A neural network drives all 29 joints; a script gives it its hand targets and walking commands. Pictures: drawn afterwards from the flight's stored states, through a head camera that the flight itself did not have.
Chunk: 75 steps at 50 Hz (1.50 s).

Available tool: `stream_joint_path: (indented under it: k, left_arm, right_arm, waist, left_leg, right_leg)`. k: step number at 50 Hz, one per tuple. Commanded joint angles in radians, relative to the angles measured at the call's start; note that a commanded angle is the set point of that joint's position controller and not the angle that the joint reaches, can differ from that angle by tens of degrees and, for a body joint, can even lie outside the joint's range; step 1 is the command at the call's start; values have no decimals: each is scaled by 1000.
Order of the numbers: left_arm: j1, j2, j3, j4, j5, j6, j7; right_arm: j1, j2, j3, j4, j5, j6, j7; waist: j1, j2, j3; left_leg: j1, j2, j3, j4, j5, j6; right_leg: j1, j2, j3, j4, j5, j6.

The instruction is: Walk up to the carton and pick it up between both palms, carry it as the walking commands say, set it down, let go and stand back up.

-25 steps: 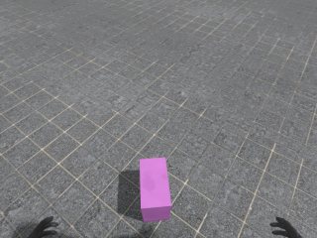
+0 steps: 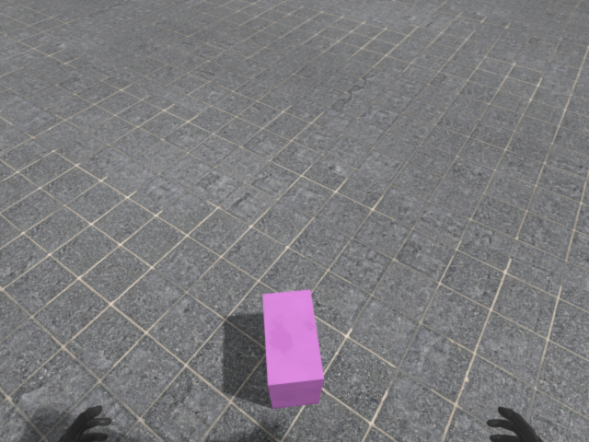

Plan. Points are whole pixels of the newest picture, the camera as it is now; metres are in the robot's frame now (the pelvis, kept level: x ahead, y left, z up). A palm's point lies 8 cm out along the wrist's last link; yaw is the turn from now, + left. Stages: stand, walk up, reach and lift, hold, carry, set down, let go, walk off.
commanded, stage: walk up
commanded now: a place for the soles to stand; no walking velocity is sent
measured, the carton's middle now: (291, 350) +0.46 +0.01 -0.65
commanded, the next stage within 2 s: reach and lift in 0.30 s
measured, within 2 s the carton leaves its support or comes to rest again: neither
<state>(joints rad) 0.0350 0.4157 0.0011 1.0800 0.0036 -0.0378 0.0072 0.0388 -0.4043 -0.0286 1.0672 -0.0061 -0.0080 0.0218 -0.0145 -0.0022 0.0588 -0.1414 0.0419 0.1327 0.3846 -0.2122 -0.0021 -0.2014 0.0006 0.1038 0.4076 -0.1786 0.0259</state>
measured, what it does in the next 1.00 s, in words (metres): lowers itself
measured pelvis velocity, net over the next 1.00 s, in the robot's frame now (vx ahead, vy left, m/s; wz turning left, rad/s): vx -0.02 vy -0.01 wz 0.12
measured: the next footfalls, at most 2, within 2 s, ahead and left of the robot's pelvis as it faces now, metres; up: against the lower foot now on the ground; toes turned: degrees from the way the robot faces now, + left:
none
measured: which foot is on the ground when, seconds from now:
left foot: down 0.00-1.00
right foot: down 0.00-1.00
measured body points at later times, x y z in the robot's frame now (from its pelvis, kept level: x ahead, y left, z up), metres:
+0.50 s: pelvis -0.01 +0.00 -0.01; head +0.07 +0.00 +0.43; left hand +0.16 +0.30 -0.11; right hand +0.18 -0.31 -0.10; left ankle +0.00 +0.12 -0.74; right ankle +0.03 -0.14 -0.74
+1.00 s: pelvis -0.02 -0.01 -0.06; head +0.13 +0.01 +0.37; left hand +0.26 +0.27 -0.16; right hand +0.28 -0.24 -0.16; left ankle +0.00 +0.12 -0.74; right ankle +0.03 -0.14 -0.74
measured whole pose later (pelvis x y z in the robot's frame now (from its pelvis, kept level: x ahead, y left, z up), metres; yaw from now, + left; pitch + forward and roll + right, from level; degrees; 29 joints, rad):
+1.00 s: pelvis -0.02 -0.01 -0.06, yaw +7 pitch +18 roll +0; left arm -0.28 0.28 0.13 0.66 0.04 0.19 -0.03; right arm -0.22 -0.23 -0.16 0.62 0.01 0.19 -0.02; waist -0.04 0.00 0.02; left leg -0.84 0.02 0.01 0.89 -0.37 -0.01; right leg -0.84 -0.03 0.00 0.89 -0.36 0.02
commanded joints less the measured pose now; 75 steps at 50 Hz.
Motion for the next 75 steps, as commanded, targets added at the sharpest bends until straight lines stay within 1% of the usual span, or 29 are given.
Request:
stream_joint_path:
  k: [1, 15, 16, 17, 18, 19, 20, 22, 24, 26, 29, 32, 35, 37, 39, 42, 45, 49, 53, 57, 59, 62, 71, 75]
  left_arm:
    - [-33, 179, 32, -38, 1, -8, 6]
    - [-3, 185, 38, -53, 6, -4, 7]
    - [-153, -2, 121, -404, 12, 57, -37]
    - [-92, 27, 139, -482, 58, 114, -50]
    - [-12, 35, 149, -458, 95, 159, -61]
    - [16, 61, 172, -469, 112, 190, -65]
    - [12, 66, 190, -493, 118, 220, -66]
    - [-9, 53, 202, -542, 132, 248, -72]
    - [-38, 38, 189, -573, 134, 254, -75]
    - [-63, 36, 183, -586, 131, 251, -74]
    - [-100, 37, 180, -581, 125, 238, -72]
    - [-127, 48, 180, -569, 112, 224, -66]
    - [-140, 54, 177, -542, 95, 214, -59]
    - [-150, 47, 173, -523, 85, 209, -55]
    - [-173, 34, 168, -508, 76, 203, -51]
    - [-239, 13, 157, -500, 60, 198, -47]
    - [-327, -3, 156, -509, 50, 198, -40]
    - [-469, -21, 157, -521, 36, 213, -27]
    - [-623, -37, 154, -498, 30, 243, -10]
    - [-761, -52, 174, -455, 38, 272, 4]
    - [-819, -56, 189, -429, 44, 277, 8]
    - [-890, -69, 206, -395, 53, 275, 15]
    - [-1108, -103, 243, -350, 54, 218, 41]
    - [-1195, -123, 255, -334, 65, 196, 47]
  right_arm:
    - [-48, -184, -37, -48, -1, -6, -4]
    - [-37, -186, -47, -78, 0, 7, -3]
    - [-117, -90, -159, -429, -32, 39, 12]
    - [-92, -86, -184, -502, -72, 93, 31]
    - [-50, -109, -214, -522, -101, 129, 37]
    - [-16, -118, -228, -538, -92, 154, 41]
    - [5, -116, -242, -541, -94, 179, 40]
    - [50, -77, -246, -549, -94, 206, 34]
    - [43, -54, -238, -555, -82, 217, 32]
    - [16, -40, -226, -554, -62, 220, 27]
    - [-46, -23, -206, -564, -42, 208, 13]
    - [-79, -6, -188, -574, -25, 196, -3]
    - [-96, 13, -168, -572, -10, 191, -19]
    - [-104, 22, -156, -564, -2, 187, -28]
    - [-116, 30, -148, -552, 2, 181, -37]
    - [-158, 40, -146, -538, 2, 174, -44]
    - [-228, 43, -157, -534, -1, 172, -46]
    - [-360, 39, -173, -532, 15, 183, -43]
    - [-519, 34, -186, -516, 21, 209, -41]
    - [-658, 52, -198, -488, 21, 233, -39]
    - [-720, 65, -204, -471, 17, 236, -43]
    - [-798, 73, -225, -449, 4, 228, -51]
    - [-1013, 121, -267, -403, -10, 170, -80]
    - [-1092, 152, -287, -392, -22, 147, -91]
  waist:
    - [2, 16, -91]
    - [1, 3, -84]
    - [55, -25, 55]
    - [33, 7, 62]
    - [21, -12, 46]
    - [7, -13, 10]
    - [-11, -26, -9]
    - [-47, -38, -45]
    - [-64, -27, -81]
    - [-63, -16, -97]
    - [-53, -5, -127]
    - [-34, 9, -220]
    - [-15, 16, -317]
    - [-10, 18, -367]
    - [-13, 14, -401]
    - [-28, 8, -435]
    - [-39, 13, -462]
    - [-44, 24, -490]
    - [-44, 36, -518]
    - [-36, 37, -581]
    - [-32, 32, -608]
    - [-34, 34, -660]
    - [-51, 39, -852]
    - [-50, 37, -917]
  left_leg:
    - [68, 121, -116, -88, 19, 42]
    - [94, 113, -107, -66, 5, 42]
    - [-183, -72, -57, 31, -65, -58]
    - [-135, -38, -83, 33, -96, -38]
    - [-62, -44, -79, 45, -93, -45]
    - [-16, -66, -61, 65, -116, -48]
    - [4, -74, -58, 77, -130, -45]
    - [-22, -74, -70, 77, -130, -29]
    - [-51, -67, -80, 97, -110, -18]
    - [-76, -67, -83, 127, -83, -16]
    - [-126, -72, -94, 207, 14, -17]
    - [-177, -77, -105, 287, 144, -18]
    - [-241, -86, -107, 346, 247, -21]
    - [-284, -92, -108, 373, 291, -25]
    - [-323, -96, -110, 393, 310, -28]
    - [-364, -96, -120, 414, 299, -25]
    - [-392, -94, -127, 430, 248, -24]
    - [-428, -86, -135, 445, 139, -24]
    - [-477, -78, -138, 456, 19, -26]
    - [-515, -79, -134, 467, -42, -24]
    - [-549, -83, -130, 473, -49, -22]
    - [-579, -90, -128, 485, -30, -24]
    - [-664, -109, -126, 548, 100, -35]
    - [-701, -120, -124, 568, 150, -39]
  right_leg:
    - [-24, -84, 47, -41, 159, -58]
    - [-54, -86, 64, -46, 155, -65]
    - [-166, 25, -126, 31, -82, -3]
    - [-196, 44, -143, 47, -85, -2]
    - [-218, 34, -148, 9, -111, -12]
    - [-198, 32, -149, -8, -151, -27]
    - [-185, 32, -153, -1, -168, -32]
    - [-148, 41, -162, 26, -154, -19]
    - [-116, 58, -164, 73, -111, 0]
    - [-110, 59, -155, 103, -72, 9]
    - [-152, 56, -136, 162, 20, 16]
    - [-179, 52, -123, 233, 160, 19]
    - [-191, 50, -111, 297, 291, 24]
    - [-207, 48, -103, 330, 354, 27]
    - [-236, 45, -98, 354, 383, 27]
    - [-305, 45, -102, 378, 349, 25]
    - [-390, 46, -113, 393, 258, 23]
    - [-508, 44, -130, 409, 118, 18]
    - [-586, 42, -149, 424, -9, 15]
    - [-622, 42, -163, 441, -72, 17]
    - [-633, 43, -167, 450, -77, 19]
    - [-657, 48, -173, 466, -57, 18]
    - [-718, 64, -171, 520, 68, 22]
    - [-730, 74, -163, 541, 125, 25]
